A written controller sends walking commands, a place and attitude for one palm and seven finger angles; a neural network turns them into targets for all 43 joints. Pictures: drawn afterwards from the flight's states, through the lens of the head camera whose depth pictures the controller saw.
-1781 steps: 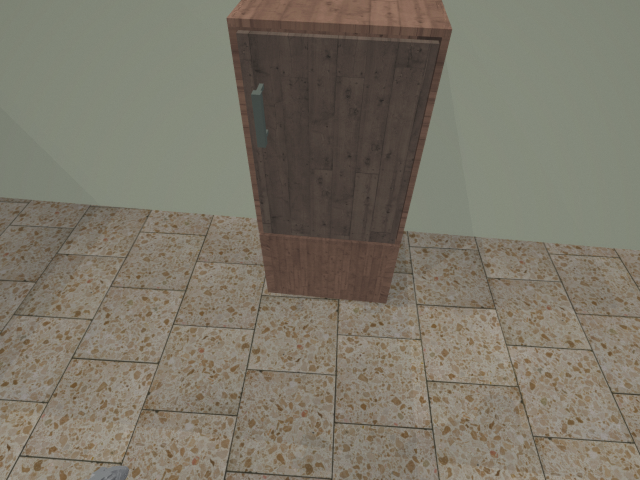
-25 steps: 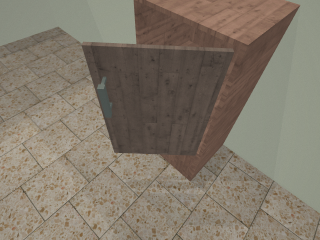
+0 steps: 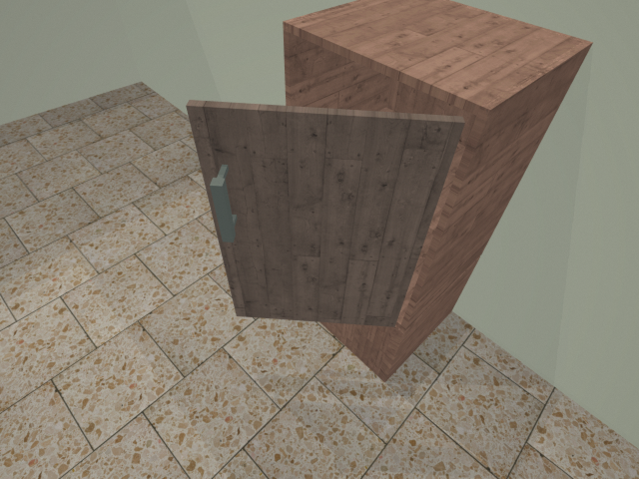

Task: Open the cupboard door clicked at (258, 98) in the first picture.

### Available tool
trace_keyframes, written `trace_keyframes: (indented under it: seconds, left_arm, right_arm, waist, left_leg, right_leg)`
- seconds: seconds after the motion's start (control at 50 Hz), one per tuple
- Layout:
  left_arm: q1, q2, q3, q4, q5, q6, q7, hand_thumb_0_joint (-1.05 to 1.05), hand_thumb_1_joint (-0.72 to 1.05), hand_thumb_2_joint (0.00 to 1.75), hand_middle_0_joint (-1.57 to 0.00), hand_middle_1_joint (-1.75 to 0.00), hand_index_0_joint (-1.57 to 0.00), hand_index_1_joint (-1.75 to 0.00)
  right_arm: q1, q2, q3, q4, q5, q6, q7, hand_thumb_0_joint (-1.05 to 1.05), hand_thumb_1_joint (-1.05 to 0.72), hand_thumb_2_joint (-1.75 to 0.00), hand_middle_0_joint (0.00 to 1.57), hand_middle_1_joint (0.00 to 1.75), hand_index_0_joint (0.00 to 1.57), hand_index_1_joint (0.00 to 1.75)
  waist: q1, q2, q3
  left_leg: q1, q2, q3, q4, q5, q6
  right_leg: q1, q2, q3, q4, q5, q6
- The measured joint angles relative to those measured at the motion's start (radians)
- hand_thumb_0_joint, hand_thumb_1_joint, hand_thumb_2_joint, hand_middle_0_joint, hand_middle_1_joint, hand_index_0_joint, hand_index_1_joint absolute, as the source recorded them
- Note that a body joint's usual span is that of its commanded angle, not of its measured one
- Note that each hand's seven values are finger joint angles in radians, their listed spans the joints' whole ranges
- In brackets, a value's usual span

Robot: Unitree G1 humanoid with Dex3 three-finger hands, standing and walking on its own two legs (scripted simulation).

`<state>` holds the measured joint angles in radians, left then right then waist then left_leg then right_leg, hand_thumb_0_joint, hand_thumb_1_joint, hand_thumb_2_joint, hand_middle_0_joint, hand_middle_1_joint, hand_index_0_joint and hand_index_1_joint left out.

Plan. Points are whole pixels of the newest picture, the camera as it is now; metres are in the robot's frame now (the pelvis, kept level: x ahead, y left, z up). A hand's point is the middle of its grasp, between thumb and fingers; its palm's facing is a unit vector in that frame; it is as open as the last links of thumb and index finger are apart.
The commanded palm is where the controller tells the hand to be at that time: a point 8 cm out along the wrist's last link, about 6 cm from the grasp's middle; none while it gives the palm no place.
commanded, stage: come to a stop and stand still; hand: left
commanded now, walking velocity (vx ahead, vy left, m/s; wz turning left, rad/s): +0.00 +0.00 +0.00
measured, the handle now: (226, 204) +0.54 +0.21 +0.01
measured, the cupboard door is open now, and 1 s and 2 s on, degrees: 43 43 43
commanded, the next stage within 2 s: look again from close up in 0.20 s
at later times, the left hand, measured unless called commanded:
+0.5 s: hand out of the picture -0.02 +0.16 -0.17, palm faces +0.05 -0.98 -0.18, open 7.4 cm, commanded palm none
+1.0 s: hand out of the picture +0.00 +0.18 -0.15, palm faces +0.17 -0.96 -0.23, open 7.3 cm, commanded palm +0.08 +0.20 -0.07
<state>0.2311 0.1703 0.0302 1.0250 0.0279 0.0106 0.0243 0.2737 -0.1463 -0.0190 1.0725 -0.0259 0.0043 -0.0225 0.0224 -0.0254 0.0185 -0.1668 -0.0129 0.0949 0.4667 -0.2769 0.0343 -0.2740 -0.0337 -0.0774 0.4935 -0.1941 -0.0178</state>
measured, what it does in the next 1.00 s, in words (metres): stands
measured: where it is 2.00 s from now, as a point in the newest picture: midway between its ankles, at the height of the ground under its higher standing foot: outside the picture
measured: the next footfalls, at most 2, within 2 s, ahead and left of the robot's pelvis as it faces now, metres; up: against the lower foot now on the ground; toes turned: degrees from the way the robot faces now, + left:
none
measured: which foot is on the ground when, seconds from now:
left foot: down 0.00-1.00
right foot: down 0.00-1.00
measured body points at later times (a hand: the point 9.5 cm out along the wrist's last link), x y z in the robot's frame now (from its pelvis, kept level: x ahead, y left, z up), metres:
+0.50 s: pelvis -0.01 +0.00 +0.00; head -0.03 -0.01 +0.45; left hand -0.02 +0.21 -0.16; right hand -0.02 -0.21 -0.16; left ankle -0.01 +0.10 -0.74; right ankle +0.05 -0.11 -0.74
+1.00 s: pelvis -0.02 -0.01 +0.00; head -0.02 -0.01 +0.45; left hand +0.00 +0.23 -0.13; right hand -0.02 -0.22 -0.16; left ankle -0.01 +0.10 -0.74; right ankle +0.05 -0.11 -0.74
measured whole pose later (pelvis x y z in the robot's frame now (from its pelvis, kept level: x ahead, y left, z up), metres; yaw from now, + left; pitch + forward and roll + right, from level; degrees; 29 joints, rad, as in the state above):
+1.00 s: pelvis -0.02 -0.01 +0.00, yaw +0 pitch -3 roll +1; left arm 0.50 0.16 0.00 0.64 -0.08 0.09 0.10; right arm 0.40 -0.14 0.04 1.00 0.02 -0.12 -0.05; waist 0.00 -0.01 0.03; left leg -0.19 -0.01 0.09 0.50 -0.26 0.03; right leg -0.28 -0.03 -0.08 0.51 -0.17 -0.03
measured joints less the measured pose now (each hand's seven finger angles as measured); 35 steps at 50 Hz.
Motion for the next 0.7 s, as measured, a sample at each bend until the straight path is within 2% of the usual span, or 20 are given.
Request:
trace_keyframes:
  seconds: [0.08, 0.14, 0.2, 0.26, 0.36, 0.7]
  left_arm:
    - [0.058, -0.006, -0.015, 0.038, -0.001, -0.011, 0.005, 0.00, 0.93, 0.90, -0.20, -0.30, -0.20, -0.30]
    - [0.088, -0.019, -0.037, 0.069, -0.004, -0.033, 0.016, 0.00, 0.92, 0.90, -0.20, -0.30, -0.20, -0.30]
    - [0.113, -0.027, -0.049, 0.098, -0.010, -0.029, 0.014, 0.00, 0.92, 0.90, -0.20, -0.30, -0.20, -0.30]
    - [0.125, -0.031, -0.053, 0.109, -0.012, -0.021, 0.011, 0.00, 0.91, 0.90, -0.20, -0.30, -0.20, -0.30]
    - [0.124, -0.038, -0.053, 0.100, -0.012, -0.023, 0.009, 0.00, 0.91, 0.90, -0.20, -0.30, -0.20, -0.30]
    - [0.093, -0.039, -0.037, 0.073, -0.012, -0.027, 0.011, 0.01, 0.92, 0.90, -0.20, -0.30, -0.20, -0.30]
  right_arm:
    - [0.017, -0.003, 0.010, 0.005, 0.004, -0.003, 0.003, 0.01, -0.92, -0.90, 0.19, 0.30, 0.20, 0.30]
    - [0.010, -0.015, 0.017, -0.016, 0.010, -0.014, 0.002, 0.01, -0.92, -0.90, 0.19, 0.30, 0.20, 0.30]
    - [0.019, -0.017, 0.019, -0.021, 0.014, -0.021, -0.003, 0.01, -0.92, -0.90, 0.19, 0.30, 0.20, 0.30]
    - [0.029, -0.015, 0.023, -0.014, 0.013, -0.016, -0.003, 0.01, -0.92, -0.90, 0.19, 0.30, 0.20, 0.30]
    - [0.043, -0.007, 0.027, -0.005, 0.012, -0.014, 0.002, 0.01, -0.92, -0.90, 0.19, 0.30, 0.20, 0.30]
    - [0.094, 0.026, 0.028, 0.041, 0.012, -0.017, 0.001, 0.00, -0.91, -0.90, 0.19, 0.30, 0.20, 0.30]
  waist:
    - [0.001, 0.015, -0.010]
    - [-0.012, 0.034, 0.015]
    - [-0.023, 0.044, 0.010]
    - [-0.021, 0.047, -0.001]
    - [-0.016, 0.041, -0.013]
    - [-0.024, 0.015, -0.007]
  left_leg:
    - [0.009, 0.007, -0.002, -0.008, -0.001, -0.005]
    - [-0.010, 0.012, -0.002, 0.035, -0.022, -0.008]
    - [-0.001, 0.004, -0.009, 0.041, -0.024, -0.003]
    - [0.011, -0.001, -0.012, 0.034, -0.020, -0.001]
    - [0.014, -0.005, -0.009, 0.012, -0.001, 0.001]
    - [0.007, -0.003, -0.013, -0.022, 0.038, -0.005]
  right_leg:
    - [0.013, 0.008, -0.003, -0.017, 0.001, -0.002]
    - [0.001, 0.009, -0.003, 0.010, -0.006, -0.003]
    - [0.009, 0.001, -0.009, 0.023, -0.017, -0.001]
    - [0.022, -0.004, -0.011, 0.022, -0.019, 0.001]
    - [0.021, -0.007, -0.009, 0.006, -0.002, 0.001]
    - [0.017, -0.003, -0.014, -0.032, 0.036, -0.007]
